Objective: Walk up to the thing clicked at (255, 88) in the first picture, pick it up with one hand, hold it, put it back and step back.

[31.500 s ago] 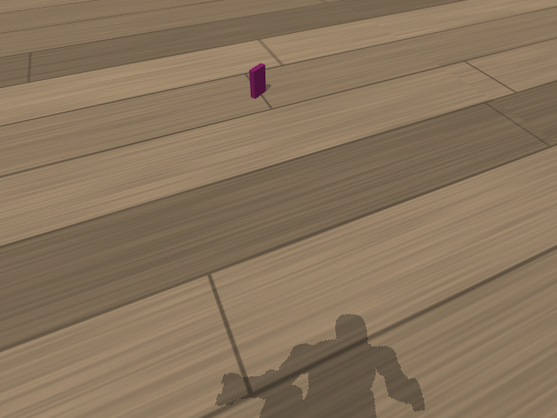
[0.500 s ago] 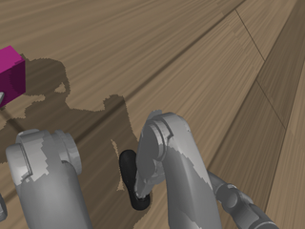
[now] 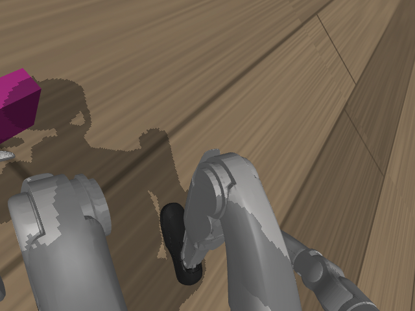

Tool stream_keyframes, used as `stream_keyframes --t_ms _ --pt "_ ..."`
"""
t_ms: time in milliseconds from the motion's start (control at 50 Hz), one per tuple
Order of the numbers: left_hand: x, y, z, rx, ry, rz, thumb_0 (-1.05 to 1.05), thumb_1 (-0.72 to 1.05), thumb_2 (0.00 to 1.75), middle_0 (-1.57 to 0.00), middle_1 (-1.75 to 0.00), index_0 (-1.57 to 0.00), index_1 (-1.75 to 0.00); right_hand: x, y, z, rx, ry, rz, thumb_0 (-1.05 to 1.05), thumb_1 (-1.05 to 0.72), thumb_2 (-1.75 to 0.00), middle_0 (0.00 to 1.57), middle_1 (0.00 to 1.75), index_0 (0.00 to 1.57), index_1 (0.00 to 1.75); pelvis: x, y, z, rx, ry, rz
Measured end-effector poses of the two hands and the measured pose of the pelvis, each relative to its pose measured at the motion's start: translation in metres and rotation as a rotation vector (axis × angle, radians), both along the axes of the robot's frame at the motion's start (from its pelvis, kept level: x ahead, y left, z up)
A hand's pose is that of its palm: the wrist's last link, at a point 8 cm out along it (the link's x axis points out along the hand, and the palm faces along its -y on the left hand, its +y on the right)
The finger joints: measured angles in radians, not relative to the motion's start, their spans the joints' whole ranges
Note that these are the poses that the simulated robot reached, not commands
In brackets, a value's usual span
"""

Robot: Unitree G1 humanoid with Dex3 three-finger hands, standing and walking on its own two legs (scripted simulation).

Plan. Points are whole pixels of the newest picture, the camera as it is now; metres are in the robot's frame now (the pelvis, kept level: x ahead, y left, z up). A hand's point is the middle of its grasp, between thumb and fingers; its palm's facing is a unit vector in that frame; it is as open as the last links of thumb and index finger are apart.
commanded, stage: withdraw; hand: left
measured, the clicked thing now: out of the picture +0.44 +0.25 -0.19
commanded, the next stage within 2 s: rise in 0.16 s
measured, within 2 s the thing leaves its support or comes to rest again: neither
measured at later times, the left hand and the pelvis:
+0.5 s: hand out of the picture +0.37 +0.39 -0.04, palm faces +0.41 -0.88 -0.26, open 17.4 cm; pelvis +0.01 -0.01 +0.05, yaw +6 degrees
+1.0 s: hand out of the picture +0.26 +0.31 +0.16, palm faces +0.33 -0.84 -0.43, open 17.7 cm; pelvis +0.04 -0.02 +0.25, yaw +13 degrees
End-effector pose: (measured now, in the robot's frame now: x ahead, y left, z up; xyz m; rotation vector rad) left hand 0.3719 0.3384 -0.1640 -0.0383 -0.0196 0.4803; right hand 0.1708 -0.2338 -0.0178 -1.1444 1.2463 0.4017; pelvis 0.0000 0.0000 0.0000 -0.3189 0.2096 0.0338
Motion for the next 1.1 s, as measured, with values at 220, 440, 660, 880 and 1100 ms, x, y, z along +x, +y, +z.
stream_keyframes --t_ms 220,440,660,880,1100 --pt "-0.021 0.060 0.082 0.113 -0.042 -0.013 -0.01 -0.49 0.14 -0.07 -0.05 -0.06 -0.07 0.017 0.004 0.003 0.090 -0.076 -0.091 0.00 -0.91 -0.90 0.21 0.30 0.21 0.30 0.005 -0.002 0.017 0.023 0.094 0.030" --pt "-0.031 0.077 0.124 0.142 0.241 -0.054 -0.01 -0.54 0.10 -0.05 -0.05 -0.04 -0.06 0.037 0.010 0.004 0.238 -0.212 -0.287 0.00 -0.91 -0.91 0.20 0.30 0.21 0.30 0.004 -0.004 0.040 0.069 0.188 0.056" --pt "-0.082 0.103 0.216 0.298 0.490 0.046 -0.02 -0.58 0.04 -0.05 -0.04 -0.05 -0.05 0.020 0.004 0.008 0.337 -0.151 -0.527 0.01 -0.91 -0.90 0.20 0.30 0.21 0.30 0.011 -0.008 0.089 0.129 0.324 0.087" --pt "-0.133 0.026 0.297 0.217 0.714 -0.018 -0.02 -0.59 0.02 -0.05 -0.04 -0.05 -0.05 0.060 0.011 0.101 0.434 -0.266 -0.585 0.01 -0.91 -0.90 0.20 0.30 0.21 0.30 0.026 -0.018 0.192 0.185 0.348 0.112" --pt "-0.146 -0.015 0.398 0.123 0.814 0.032 -0.01 -0.58 0.03 -0.05 -0.04 -0.05 -0.05 0.122 0.007 0.227 0.510 -0.497 -0.532 0.01 -0.91 -0.90 0.20 0.30 0.20 0.30 0.059 -0.025 0.295 0.224 0.271 0.152"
